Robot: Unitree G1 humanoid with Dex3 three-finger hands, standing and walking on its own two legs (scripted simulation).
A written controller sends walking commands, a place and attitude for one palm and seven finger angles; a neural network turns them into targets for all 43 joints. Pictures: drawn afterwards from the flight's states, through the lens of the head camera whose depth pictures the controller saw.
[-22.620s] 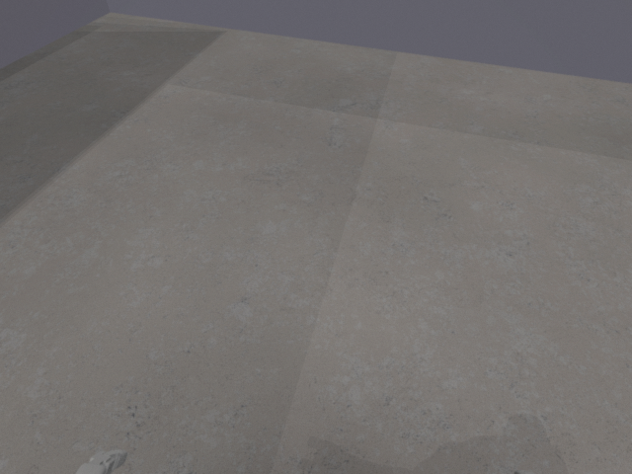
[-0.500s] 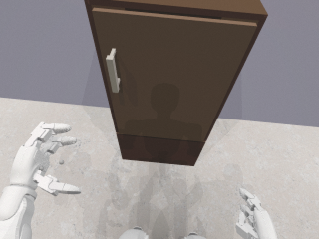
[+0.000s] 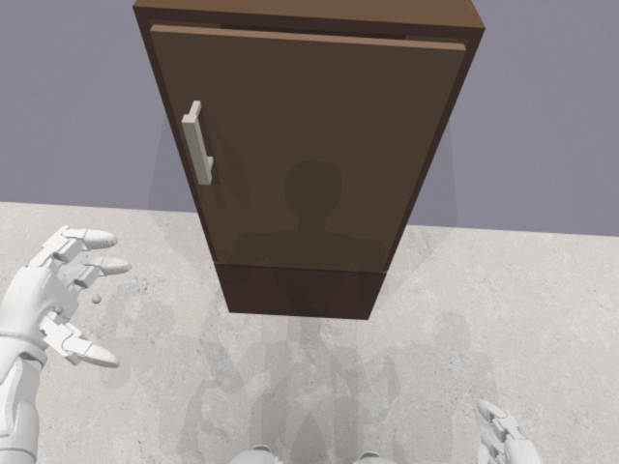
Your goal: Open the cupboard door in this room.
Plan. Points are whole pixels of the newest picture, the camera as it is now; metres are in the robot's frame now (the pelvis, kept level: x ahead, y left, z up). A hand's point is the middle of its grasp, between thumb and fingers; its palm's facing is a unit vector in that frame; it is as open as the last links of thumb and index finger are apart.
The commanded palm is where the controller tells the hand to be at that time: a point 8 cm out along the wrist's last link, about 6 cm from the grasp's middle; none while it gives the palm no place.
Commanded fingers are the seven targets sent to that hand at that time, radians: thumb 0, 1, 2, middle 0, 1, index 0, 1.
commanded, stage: raise the hand with hooked fingers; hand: left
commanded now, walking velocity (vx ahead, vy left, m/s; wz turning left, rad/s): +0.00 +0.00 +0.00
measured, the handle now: (200, 144) +0.58 +0.22 +0.05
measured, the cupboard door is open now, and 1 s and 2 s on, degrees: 0 0 0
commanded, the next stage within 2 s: move the hooked fingers beside the handle in 0.32 s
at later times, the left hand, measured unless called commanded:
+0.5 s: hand (105, 298) +0.29 +0.26 +0.07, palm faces +0.02 -1.00 -0.03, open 14.0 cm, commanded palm +0.27 +0.31 +0.06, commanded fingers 0.00 -0.50 0.30 -0.30 -1.20 -0.30 -1.20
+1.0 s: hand (126, 241) +0.37 +0.27 +0.06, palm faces +0.02 -1.00 -0.02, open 14.0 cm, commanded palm +0.35 +0.31 +0.06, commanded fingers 0.00 -0.50 0.30 -0.30 -1.20 -0.30 -1.20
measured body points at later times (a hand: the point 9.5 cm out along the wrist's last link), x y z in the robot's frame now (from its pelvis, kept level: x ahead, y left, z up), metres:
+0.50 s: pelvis +0.00 -0.01 +0.00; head +0.05 -0.01 +0.45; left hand +0.28 +0.31 +0.07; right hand +0.16 -0.26 -0.08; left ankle +0.01 +0.08 -0.69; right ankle +0.03 -0.11 -0.69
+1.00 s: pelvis +0.00 -0.01 -0.01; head +0.08 +0.00 +0.44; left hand +0.36 +0.32 +0.06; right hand +0.10 -0.28 -0.10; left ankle +0.01 +0.08 -0.69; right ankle +0.03 -0.11 -0.69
